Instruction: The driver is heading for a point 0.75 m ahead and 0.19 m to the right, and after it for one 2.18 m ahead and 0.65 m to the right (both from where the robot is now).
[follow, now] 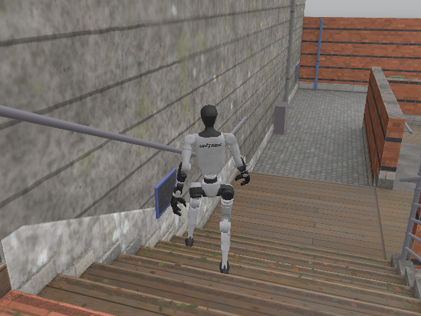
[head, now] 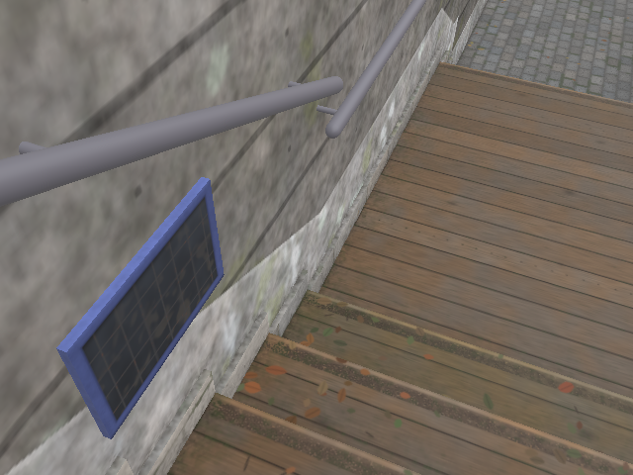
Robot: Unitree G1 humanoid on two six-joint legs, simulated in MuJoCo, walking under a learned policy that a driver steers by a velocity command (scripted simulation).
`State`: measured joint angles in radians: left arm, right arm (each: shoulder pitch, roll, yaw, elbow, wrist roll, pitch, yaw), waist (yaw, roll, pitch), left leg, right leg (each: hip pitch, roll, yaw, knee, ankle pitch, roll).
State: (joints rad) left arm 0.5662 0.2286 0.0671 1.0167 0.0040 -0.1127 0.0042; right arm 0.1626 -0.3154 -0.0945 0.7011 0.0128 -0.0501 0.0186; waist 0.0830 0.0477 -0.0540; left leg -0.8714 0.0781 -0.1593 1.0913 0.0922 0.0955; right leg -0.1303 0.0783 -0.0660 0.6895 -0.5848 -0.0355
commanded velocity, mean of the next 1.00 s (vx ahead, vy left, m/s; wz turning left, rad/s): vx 0.81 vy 0.00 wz -0.47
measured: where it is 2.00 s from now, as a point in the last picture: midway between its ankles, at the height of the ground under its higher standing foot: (421, 440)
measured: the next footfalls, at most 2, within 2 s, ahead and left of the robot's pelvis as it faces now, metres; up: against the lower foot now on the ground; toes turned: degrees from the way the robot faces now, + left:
left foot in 0.18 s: +0.33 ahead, +0.14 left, -0.15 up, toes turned -6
right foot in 0.58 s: +0.57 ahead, -0.15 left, -0.30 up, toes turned -20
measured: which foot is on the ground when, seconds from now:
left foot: up 0.00-0.16, down 0.18-0.56, up 0.58-0.86, down 0.88-1.00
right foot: down 0.00-0.20, up 0.22-0.56, down 0.58-0.88, up 0.90-1.00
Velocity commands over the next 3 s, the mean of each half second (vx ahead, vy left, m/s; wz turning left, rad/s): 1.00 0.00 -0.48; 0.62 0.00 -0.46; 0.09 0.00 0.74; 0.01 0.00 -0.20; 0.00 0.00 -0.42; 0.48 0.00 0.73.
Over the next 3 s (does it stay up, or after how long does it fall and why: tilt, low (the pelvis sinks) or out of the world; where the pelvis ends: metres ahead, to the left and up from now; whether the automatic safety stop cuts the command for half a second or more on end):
stays up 0.98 -0.24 -0.46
